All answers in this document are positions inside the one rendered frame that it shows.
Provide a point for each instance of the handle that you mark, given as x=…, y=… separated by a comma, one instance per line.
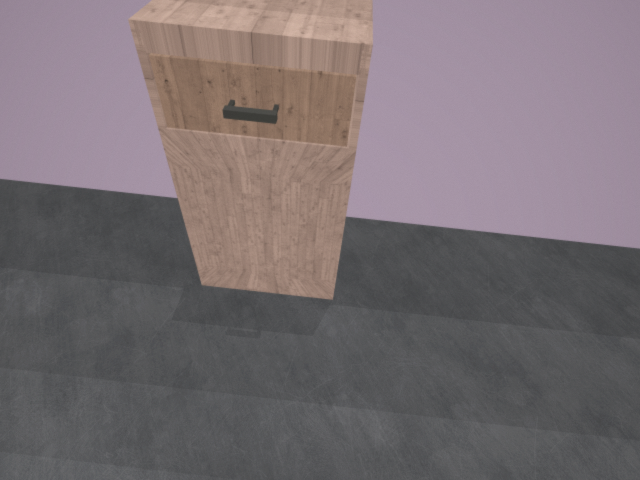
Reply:
x=250, y=114

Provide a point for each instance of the cabinet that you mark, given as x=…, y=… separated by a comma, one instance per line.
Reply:
x=261, y=214

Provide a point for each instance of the drawer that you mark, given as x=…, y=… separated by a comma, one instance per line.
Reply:
x=314, y=106

